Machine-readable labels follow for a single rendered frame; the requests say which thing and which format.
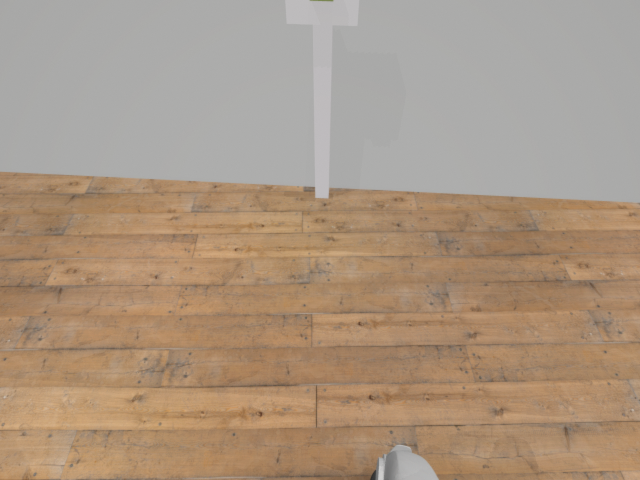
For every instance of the robot right shin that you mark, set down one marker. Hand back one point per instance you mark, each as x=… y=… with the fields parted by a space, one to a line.
x=401 y=448

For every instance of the right robot thigh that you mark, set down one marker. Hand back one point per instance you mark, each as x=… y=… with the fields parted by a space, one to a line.
x=403 y=465

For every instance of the panel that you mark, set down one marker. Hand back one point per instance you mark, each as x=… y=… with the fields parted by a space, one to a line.
x=322 y=15

